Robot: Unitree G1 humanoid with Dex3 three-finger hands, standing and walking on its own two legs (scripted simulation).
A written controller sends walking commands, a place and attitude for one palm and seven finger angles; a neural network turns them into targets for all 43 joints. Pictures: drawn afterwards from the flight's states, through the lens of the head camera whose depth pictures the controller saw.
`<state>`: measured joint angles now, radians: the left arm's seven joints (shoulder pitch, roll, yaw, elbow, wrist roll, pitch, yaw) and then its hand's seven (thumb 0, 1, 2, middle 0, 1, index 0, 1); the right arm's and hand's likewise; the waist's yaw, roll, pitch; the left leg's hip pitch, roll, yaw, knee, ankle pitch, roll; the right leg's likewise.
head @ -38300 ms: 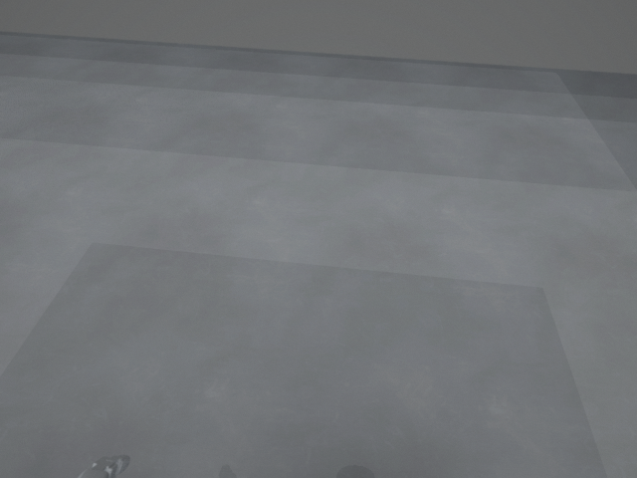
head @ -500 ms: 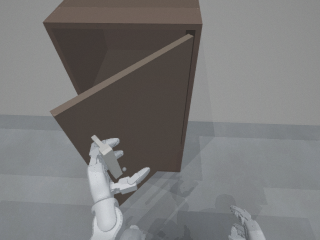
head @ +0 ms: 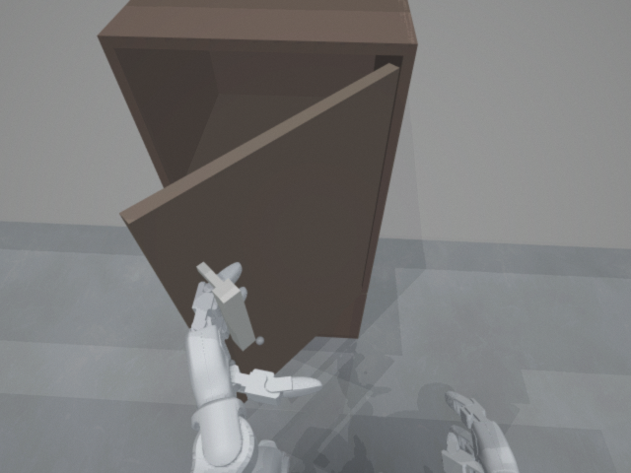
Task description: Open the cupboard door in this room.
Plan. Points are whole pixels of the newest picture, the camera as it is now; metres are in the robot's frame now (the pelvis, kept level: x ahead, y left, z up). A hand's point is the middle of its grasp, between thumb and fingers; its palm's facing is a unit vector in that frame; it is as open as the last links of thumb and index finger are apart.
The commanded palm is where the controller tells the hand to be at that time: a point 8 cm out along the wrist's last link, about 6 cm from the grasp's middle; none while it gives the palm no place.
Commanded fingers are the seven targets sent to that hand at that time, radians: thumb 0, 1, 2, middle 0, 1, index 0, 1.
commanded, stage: slide the hand sideways off the handle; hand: left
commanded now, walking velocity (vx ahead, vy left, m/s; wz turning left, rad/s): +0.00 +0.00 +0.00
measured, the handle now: (226, 307) +0.31 +0.13 +0.05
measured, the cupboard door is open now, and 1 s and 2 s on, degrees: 48 51 51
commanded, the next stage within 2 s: draw the hand back to the body in 1.18 s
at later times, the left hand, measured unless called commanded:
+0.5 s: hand (237, 389) +0.21 +0.10 +0.05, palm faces -0.06 -1.00 +0.01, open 16.3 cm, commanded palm +0.19 +0.16 +0.05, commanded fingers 0.00 -0.50 0.30 -0.15 -0.30 -0.15 -0.30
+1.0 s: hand (203, 422) +0.18 +0.13 +0.05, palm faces -0.04 -1.00 -0.02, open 16.1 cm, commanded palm +0.14 +0.20 +0.05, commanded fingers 0.00 -0.50 0.30 -0.15 -0.30 -0.15 -0.30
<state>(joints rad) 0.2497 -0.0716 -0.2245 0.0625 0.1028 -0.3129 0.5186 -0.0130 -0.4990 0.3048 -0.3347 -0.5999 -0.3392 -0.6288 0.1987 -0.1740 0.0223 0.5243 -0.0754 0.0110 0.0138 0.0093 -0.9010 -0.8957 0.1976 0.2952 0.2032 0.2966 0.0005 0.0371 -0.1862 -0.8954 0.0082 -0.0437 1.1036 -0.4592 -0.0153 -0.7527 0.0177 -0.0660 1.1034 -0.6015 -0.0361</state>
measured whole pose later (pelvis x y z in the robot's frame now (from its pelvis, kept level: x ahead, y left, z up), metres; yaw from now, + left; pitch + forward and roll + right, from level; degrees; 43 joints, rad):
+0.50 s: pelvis -0.01 +0.02 -0.01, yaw -1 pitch +14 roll -2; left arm 0.42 0.10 -0.19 -0.12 -0.03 -0.37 0.08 -0.01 -0.50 0.30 -0.15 -0.31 -0.16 -0.31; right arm 0.25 -0.21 0.02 0.40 -0.02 0.01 0.02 0.01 -0.90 -0.90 0.20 0.30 0.20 0.30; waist -0.02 0.03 -0.16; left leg -0.94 0.01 -0.02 1.17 -0.47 0.02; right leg -0.79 0.02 -0.04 1.15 -0.60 -0.01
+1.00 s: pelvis -0.01 +0.01 -0.02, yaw -1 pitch +15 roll -2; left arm 0.61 0.16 -0.07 -0.23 -0.14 -0.40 -0.07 -0.01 -0.50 0.30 -0.18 -0.32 -0.19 -0.32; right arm 0.25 -0.21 0.01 0.39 0.00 0.00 -0.01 0.01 -0.90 -0.90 0.20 0.30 0.20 0.30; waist 0.00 0.04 -0.17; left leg -0.97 0.02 -0.04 1.20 -0.49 0.00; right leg -0.82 0.03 -0.06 1.19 -0.62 -0.03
